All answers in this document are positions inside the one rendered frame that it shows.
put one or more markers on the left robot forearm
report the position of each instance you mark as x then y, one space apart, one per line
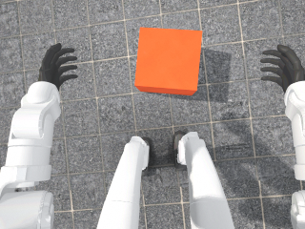
30 140

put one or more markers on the robot left foot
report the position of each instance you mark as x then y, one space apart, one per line
148 141

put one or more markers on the carton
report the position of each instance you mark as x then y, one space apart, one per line
168 61

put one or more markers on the right robot forearm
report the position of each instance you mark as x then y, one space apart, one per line
294 100

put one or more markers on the robot right hand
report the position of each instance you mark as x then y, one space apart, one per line
290 70

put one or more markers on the robot right upper arm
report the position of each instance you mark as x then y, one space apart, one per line
298 210

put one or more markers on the robot left hand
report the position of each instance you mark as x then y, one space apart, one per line
51 71

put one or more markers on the robot right foot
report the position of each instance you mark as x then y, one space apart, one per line
176 137

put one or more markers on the robot foot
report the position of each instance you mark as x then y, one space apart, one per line
148 141
176 137

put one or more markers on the robot left upper arm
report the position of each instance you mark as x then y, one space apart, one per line
27 210

